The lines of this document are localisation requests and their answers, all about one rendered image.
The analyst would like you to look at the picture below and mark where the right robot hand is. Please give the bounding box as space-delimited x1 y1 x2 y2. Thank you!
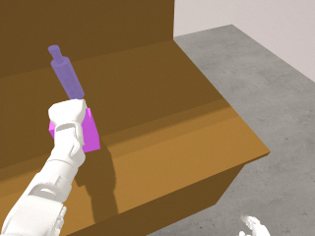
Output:
239 213 271 236

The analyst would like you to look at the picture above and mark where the robot left upper arm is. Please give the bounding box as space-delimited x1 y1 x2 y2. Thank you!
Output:
0 194 67 236

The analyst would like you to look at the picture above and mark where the table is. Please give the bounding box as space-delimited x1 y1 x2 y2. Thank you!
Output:
0 0 271 236

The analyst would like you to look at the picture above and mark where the robot left forearm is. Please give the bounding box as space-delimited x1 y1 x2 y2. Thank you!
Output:
1 121 86 235

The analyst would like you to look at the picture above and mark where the left robot hand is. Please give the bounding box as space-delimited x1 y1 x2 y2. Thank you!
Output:
48 98 88 146

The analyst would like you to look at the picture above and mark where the sponge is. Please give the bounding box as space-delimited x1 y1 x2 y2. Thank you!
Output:
48 108 100 152

